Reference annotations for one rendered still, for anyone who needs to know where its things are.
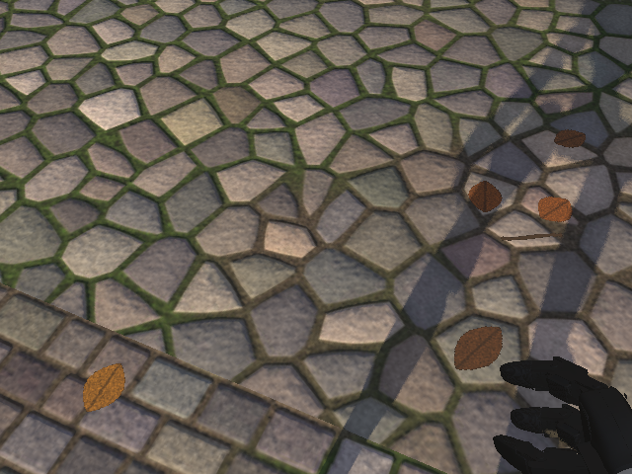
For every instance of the right robot hand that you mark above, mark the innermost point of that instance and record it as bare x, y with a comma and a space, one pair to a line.
601, 432

